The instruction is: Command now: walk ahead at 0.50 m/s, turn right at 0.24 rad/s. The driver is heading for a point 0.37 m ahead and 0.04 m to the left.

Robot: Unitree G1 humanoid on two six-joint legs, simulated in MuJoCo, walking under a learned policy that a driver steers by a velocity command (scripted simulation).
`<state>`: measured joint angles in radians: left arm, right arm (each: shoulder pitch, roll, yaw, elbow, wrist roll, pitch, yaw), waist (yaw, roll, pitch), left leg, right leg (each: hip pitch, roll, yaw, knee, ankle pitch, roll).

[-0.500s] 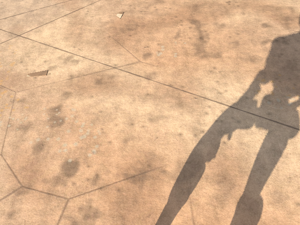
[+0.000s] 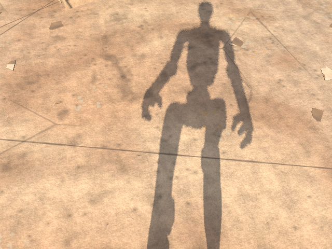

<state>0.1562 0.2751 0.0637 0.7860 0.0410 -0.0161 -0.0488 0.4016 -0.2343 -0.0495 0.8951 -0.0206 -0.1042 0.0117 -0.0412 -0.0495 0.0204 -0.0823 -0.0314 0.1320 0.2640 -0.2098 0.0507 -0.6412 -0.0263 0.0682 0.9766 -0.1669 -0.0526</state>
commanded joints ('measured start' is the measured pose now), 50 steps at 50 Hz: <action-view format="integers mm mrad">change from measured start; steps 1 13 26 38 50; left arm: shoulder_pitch -72 266 185 277 234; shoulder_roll -10 177 28 -23 -51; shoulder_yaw -22 35 -29 -37 -56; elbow -79 18 129 243 318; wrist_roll -1 -13 -29 -33 -31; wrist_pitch -15 -44 -74 8 -8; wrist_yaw -12 47 62 89 97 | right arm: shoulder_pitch -17 82 -113 -106 -110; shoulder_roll -96 -120 -1 -43 -10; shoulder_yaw -12 -14 9 25 22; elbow -44 -22 -17 51 144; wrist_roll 7 13 -7 0 14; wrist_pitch -15 41 94 75 86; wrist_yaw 3 -15 -10 -46 -43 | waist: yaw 28 153 22 47 32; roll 136 -38 -57 181 40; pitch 35 -245 -23 -57 25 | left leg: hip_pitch -37 -578 -335 -54 -53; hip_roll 222 44 65 332 134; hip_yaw -111 -157 -80 -399 -205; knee -127 1001 502 65 89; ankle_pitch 370 -295 75 499 211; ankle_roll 107 23 -36 211 22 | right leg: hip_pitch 21 895 508 412 475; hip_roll -8 -389 -146 42 -66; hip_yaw -69 508 -120 -83 -3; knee -185 -673 -704 -353 -674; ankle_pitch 110 -72 812 -378 1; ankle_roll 11 -252 -121 0 -2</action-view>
